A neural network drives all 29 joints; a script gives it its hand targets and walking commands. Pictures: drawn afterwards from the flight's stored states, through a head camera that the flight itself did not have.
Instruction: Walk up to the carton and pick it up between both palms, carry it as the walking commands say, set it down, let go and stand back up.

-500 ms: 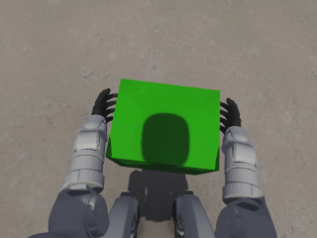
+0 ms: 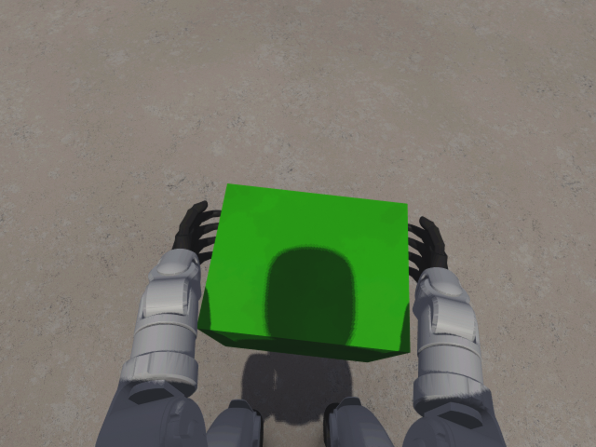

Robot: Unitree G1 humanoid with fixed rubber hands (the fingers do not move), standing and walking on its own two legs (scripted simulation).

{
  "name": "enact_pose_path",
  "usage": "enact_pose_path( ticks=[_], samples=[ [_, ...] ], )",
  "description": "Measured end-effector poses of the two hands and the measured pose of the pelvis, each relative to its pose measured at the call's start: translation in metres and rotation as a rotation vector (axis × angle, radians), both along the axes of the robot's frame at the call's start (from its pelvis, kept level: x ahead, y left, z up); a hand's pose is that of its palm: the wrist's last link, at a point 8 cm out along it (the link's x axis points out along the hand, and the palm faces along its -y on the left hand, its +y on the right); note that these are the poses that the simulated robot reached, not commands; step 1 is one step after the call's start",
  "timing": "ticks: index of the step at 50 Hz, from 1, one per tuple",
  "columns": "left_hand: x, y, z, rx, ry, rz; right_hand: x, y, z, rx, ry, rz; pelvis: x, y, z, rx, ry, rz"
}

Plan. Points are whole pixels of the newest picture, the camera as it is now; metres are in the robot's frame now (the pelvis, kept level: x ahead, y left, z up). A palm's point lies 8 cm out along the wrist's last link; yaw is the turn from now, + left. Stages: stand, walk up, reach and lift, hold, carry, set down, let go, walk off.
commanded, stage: reach and lift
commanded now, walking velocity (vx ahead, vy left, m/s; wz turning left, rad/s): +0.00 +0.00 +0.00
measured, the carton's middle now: (305, 283) +0.35 -0.01 -0.11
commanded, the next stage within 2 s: none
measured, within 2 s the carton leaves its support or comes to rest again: neither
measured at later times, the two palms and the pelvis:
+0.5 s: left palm (171, 248) +0.35 +0.15 +0.04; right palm (454, 269) +0.32 -0.19 +0.04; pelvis +0.01 +0.00 +0.04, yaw +0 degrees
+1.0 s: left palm (154, 242) +0.33 +0.15 +0.10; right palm (482, 259) +0.31 -0.19 +0.10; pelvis +0.03 +0.00 +0.06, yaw +0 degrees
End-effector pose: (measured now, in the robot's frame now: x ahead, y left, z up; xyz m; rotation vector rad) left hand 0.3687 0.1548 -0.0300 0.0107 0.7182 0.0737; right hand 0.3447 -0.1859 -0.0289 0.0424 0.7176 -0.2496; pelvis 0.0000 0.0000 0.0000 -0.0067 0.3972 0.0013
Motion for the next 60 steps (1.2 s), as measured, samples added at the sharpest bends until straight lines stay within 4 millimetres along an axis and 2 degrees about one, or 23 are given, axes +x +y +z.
enact_pose_path(
  ticks=[22, 45, 52, 60],
  samples=[
    [-0.020, 0.000, 0.065, 0.017, -0.025, -0.003, -0.019, 0.001, 0.064, -0.016, -0.019, 0.014, 0.012, -0.002, 0.040, 0.004, -0.209, 0.004],
    [-0.038, -0.004, 0.120, 0.025, -0.083, 0.001, -0.033, -0.003, 0.123, -0.036, -0.073, 0.020, 0.025, -0.003, 0.058, 0.005, -0.436, -0.001],
    [-0.042, -0.001, 0.133, 0.021, -0.093, 0.014, -0.034, 0.000, 0.135, -0.038, -0.084, 0.027, 0.029, -0.002, 0.059, 0.004, -0.483, -0.001],
    [-0.046, 0.002, 0.135, 0.020, -0.082, 0.031, -0.035, 0.003, 0.137, -0.038, -0.073, 0.040, 0.030, -0.001, 0.060, 0.004, -0.508, -0.005]
  ],
)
